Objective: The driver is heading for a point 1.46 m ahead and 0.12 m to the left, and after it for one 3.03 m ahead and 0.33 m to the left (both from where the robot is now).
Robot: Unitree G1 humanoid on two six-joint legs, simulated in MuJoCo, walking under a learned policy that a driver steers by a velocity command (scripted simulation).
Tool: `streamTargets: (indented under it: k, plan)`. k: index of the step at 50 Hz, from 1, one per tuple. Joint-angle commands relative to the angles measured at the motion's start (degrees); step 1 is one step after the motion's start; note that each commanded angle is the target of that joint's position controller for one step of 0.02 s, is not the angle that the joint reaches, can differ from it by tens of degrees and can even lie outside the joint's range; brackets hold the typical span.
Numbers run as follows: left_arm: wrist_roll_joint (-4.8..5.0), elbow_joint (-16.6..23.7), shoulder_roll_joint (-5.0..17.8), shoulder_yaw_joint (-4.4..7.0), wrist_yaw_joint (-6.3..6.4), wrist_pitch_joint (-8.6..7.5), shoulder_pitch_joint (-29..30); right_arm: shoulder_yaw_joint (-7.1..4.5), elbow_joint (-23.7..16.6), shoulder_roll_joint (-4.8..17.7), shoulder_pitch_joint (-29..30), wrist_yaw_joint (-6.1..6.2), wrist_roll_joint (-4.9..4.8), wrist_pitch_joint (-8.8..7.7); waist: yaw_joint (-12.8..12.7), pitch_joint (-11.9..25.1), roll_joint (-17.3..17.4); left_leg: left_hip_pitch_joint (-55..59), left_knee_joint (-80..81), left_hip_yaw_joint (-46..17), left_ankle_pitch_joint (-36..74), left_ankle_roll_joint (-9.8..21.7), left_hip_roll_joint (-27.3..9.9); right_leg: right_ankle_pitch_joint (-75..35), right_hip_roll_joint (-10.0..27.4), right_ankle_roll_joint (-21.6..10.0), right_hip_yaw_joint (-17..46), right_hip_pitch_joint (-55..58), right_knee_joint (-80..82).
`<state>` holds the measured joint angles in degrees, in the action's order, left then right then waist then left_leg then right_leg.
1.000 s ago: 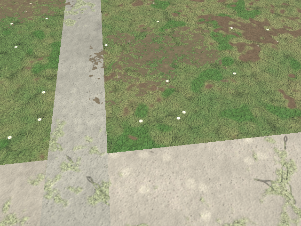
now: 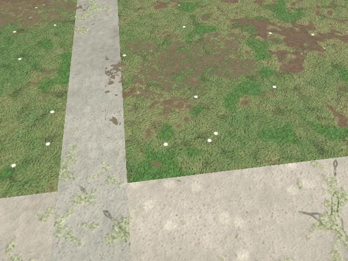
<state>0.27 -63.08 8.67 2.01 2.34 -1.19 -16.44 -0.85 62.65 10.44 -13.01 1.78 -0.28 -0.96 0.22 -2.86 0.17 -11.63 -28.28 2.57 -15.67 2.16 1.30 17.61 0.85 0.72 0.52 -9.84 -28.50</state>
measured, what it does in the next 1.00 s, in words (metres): walks ahead: right foot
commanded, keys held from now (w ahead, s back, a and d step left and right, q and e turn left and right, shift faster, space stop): no key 0.34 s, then w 0.66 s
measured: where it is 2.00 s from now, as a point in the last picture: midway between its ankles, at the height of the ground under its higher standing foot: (194, 194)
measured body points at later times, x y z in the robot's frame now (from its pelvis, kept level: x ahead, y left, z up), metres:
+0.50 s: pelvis +0.00 -0.01 +0.00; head +0.01 -0.01 +0.45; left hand -0.01 +0.22 -0.16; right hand -0.01 -0.25 -0.16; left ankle -0.01 +0.09 -0.74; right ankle -0.03 -0.12 -0.71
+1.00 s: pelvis +0.16 -0.07 +0.01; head +0.17 -0.09 +0.46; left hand +0.06 +0.15 -0.13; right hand +0.34 -0.31 -0.11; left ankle +0.34 +0.10 -0.67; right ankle +0.05 -0.16 -0.74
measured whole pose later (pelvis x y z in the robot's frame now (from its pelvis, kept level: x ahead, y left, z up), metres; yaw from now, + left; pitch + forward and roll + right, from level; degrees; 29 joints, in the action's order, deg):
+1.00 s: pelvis +0.16 -0.07 +0.01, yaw +0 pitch +2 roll +0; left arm -0.2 -62.2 8.1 1.2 0.5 -5.9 -29.3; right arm -3.0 54.1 14.0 -2.6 -0.7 -1.4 -4.8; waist -4.5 1.1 2.1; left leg -40.5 -43.0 0.1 1.8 2.4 -5.6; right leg 15.1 -1.9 -2.8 -3.0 2.8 -10.2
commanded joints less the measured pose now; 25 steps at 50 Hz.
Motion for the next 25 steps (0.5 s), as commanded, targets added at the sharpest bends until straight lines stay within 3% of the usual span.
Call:
streamTargets:
  k: [1,17,18,19,21,22,23,25]
  plan:
    - [0.0,0.66,4.8,0.75,0.14,-0.22,-3.63,-0.65,-0.91,4.5,-2.66,0.16,-0.03,-0.11,0.1,0.81,-1.02,2.01,3.21,-2.3,13.74,1.24,-2.44,-14.77,0.97,-1.75,0.9,-1.95,3.95]
    - [-0.08,-0.16,3.95,0.64,0.47,0.25,-4.15,-0.69,0.11,3.95,-3.05,0.4,0.0,0.04,-0.12,-0.97,-0.42,0.26,4.63,-3.04,9.14,1.0,-2.91,-9.79,0.45,-1.59,0.44,-2.9,4.96]
    - [-0.07,-0.82,3.39,0.55,0.51,0.32,-5.33,-0.68,0.77,3.66,-4.22,0.45,0.01,0.1,-0.12,0.46,-0.1,0.82,5.06,-2.72,2.56,1.29,-2.44,-4.06,-0.4,-1.79,-0.52,-2.44,4.64]
    - [0.33,-0.96,3.67,0.76,0.62,0.41,-5.66,-1.17,0.95,4.79,-4.77,0.59,-0.45,0.25,0.08,-0.13,0.61,0.08,5.27,-3.03,-9.12,2.3,-2.08,4.8,-1.87,-2.54,-2.0,-3.9,2.58]
    - [0.66,0.61,3.93,0.92,0.77,-0.12,-3.69,-2.06,0.73,7.19,-6.54,0.75,-1.26,-0.08,1.23,-4.34,3.68,-2.76,9.82,-10.38,-29.0,5.84,-6.83,16.47,-2.51,-4.01,-2.94,-11.32,-2.85]
    - [0.83,1.84,2.69,0.64,0.59,-0.95,-1.91,-2.56,0.94,8.64,-9.0,0.64,-1.53,-0.72,2.29,-5.68,6.98,-1.5,14.2,-18.28,-34.64,8.68,-12.21,14.74,-2.6,-4.19,-4.06,-15.78,-8.35]
    - [0.95,2.89,1.56,0.35,0.17,-1.89,-0.29,-3.28,1.09,10.57,-10.65,0.5,-1.48,-1.39,2.88,-6.24,9.92,-1.21,18.62,-27.43,-36.7,12.02,-18.22,10.54,-1.83,-4.46,-4.24,-17.98,-15.03]
    - [1.32,4.58,3.74,1.08,-0.67,-3.13,2.79,-3.49,0.05,10.55,-10.08,0.37,-0.14,-2.91,2.99,-6.91,7.76,-1.19,21.98,-34.73,-30.71,15.06,-23.44,13.2,1.88,-5.67,0.25,-24.0,-27.92]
